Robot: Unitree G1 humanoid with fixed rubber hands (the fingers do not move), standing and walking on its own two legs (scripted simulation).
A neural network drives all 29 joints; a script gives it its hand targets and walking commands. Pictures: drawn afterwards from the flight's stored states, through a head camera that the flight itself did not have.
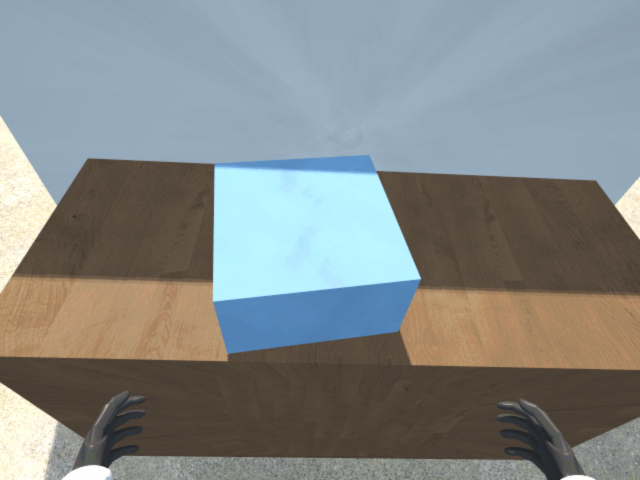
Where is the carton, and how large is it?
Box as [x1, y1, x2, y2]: [213, 155, 420, 353]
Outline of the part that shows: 369,155 215,163 213,303 227,353 397,331 420,280 420,277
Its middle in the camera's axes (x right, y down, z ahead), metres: -0.02 +0.00 +0.68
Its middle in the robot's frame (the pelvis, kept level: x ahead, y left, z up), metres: +0.50 +0.03 -0.05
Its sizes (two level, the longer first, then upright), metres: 0.296 0.291 0.157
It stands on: a pedestal, 0.66 m high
